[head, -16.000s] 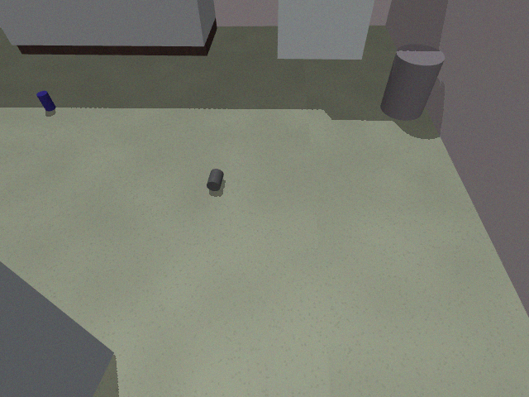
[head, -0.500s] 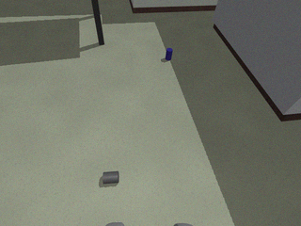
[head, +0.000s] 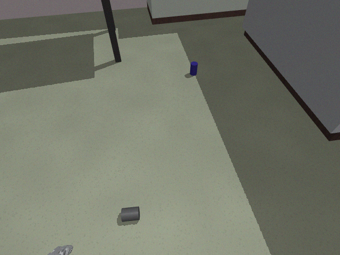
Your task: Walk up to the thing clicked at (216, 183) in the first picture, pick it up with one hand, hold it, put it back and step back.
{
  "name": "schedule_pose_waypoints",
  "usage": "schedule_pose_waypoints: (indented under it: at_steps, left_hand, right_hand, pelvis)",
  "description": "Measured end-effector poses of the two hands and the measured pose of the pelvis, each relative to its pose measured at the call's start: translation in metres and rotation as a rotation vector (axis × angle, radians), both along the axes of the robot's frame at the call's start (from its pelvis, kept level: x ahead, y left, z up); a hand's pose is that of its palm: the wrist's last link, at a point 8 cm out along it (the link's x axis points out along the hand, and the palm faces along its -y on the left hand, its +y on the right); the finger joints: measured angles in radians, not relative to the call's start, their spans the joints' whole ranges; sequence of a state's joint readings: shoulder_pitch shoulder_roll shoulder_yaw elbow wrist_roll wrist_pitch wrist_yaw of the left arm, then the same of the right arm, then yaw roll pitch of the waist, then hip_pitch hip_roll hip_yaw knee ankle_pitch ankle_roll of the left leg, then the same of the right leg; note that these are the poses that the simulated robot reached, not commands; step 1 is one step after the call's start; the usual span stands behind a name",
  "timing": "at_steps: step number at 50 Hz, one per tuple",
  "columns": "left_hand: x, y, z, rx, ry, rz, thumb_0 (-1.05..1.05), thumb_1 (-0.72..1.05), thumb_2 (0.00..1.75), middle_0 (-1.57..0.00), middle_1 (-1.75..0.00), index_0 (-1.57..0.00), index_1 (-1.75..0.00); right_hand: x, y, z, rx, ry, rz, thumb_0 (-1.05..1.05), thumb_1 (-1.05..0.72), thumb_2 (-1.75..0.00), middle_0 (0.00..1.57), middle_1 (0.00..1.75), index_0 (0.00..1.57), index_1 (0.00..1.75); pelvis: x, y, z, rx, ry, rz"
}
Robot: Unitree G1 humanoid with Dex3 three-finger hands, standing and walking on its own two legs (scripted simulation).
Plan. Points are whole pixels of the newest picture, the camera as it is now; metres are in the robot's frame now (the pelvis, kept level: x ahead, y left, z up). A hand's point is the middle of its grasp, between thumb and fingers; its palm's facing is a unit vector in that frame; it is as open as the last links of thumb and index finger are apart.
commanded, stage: walk up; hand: left
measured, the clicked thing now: (130, 214) +0.44 +0.24 -0.73
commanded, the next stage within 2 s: stand in 0.88 s
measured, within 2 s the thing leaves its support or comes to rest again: neither
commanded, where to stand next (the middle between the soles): +0.06 +0.00 m, yaw +1 degrees
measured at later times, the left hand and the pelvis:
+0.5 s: hand out of the picture +0.07 +0.25 -0.15, palm faces +0.01 -0.94 -0.33, open 7.4 cm; pelvis +0.00 +0.00 +0.01, yaw +1 degrees
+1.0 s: hand out of the picture +0.09 +0.25 -0.14, palm faces +0.01 -0.94 -0.33, open 7.4 cm; pelvis +0.01 +0.00 +0.01, yaw +1 degrees
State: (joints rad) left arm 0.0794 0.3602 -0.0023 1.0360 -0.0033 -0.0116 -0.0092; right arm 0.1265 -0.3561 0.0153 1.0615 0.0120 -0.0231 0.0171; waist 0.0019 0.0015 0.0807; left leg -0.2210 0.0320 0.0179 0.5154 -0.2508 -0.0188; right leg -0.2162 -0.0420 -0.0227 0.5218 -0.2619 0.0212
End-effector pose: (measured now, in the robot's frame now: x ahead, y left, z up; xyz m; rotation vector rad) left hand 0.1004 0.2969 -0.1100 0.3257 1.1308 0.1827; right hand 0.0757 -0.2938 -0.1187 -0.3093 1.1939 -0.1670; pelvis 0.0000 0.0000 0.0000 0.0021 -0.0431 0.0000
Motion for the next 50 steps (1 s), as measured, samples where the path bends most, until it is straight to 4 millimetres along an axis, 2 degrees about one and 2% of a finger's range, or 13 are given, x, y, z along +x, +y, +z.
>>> schedule_pose_waypoints:
  at_steps: [4,9,24,31,38,50]
  left_hand:
    - [0.007,-0.002,0.002,-0.009,-0.003,0.009,0.01,0.90,0.90,-0.20,-0.30,-0.20,-0.30]
    - [0.004,-0.003,0.004,-0.015,0.016,0.017,0.01,0.91,0.90,-0.20,-0.30,-0.20,-0.30]
    - [-0.032,-0.001,0.000,-0.017,0.110,0.068,0.01,0.91,0.90,-0.20,-0.30,-0.20,-0.30]
    - [-0.041,-0.001,0.000,-0.017,0.133,0.083,0.01,0.91,0.90,-0.20,-0.30,-0.20,-0.30]
    - [-0.038,-0.001,0.000,-0.017,0.130,0.084,0.01,0.91,0.90,-0.20,-0.30,-0.20,-0.30]
    - [-0.021,-0.002,0.002,-0.014,0.094,0.062,0.01,0.91,0.90,-0.20,-0.30,-0.20,-0.30]
  right_hand:
    - [0.003,-0.003,0.006,-0.012,0.005,-0.007,0.00,-0.90,-0.90,0.21,0.30,0.20,0.30]
    - [0.008,-0.008,0.012,-0.024,0.005,-0.010,0.00,-0.90,-0.90,0.21,0.30,0.20,0.30]
    - [0.008,-0.007,0.013,-0.019,0.024,-0.006,0.00,-0.90,-0.90,0.21,0.30,0.20,0.30]
    - [0.005,-0.003,0.010,-0.008,0.044,-0.009,0.00,-0.90,-0.90,0.21,0.30,0.20,0.30]
    - [0.005,-0.001,0.009,-0.004,0.051,-0.015,0.00,-0.90,-0.90,0.21,0.30,0.20,0.30]
    - [0.012,-0.002,0.011,-0.016,0.038,-0.006,0.00,-0.90,-0.90,0.21,0.30,0.20,0.30]
  pelvis:
    - [0.002,0.000,0.004,0.000,-0.003,0.003]
    - [0.002,-0.001,0.008,-0.001,-0.004,0.003]
    - [0.002,-0.003,0.012,-0.006,0.003,0.009]
    - [0.004,-0.002,0.013,-0.006,0.006,0.012]
    - [0.006,-0.002,0.013,-0.006,0.008,0.016]
    - [0.011,-0.001,0.013,-0.005,0.010,0.017]
